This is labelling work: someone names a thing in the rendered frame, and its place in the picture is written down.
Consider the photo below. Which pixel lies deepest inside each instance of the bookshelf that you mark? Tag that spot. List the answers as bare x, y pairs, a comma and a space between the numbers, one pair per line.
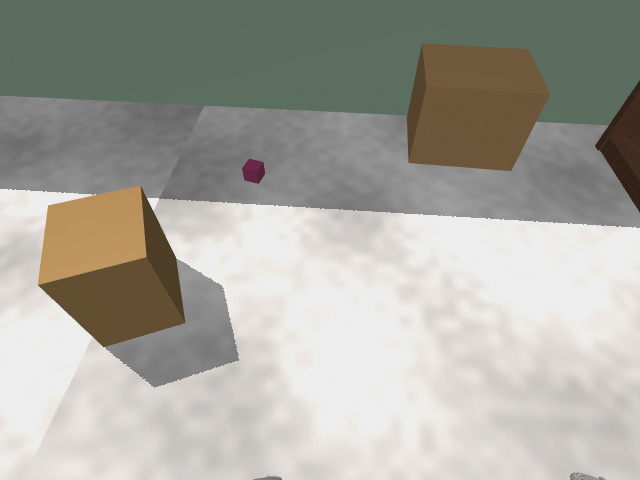
620, 145

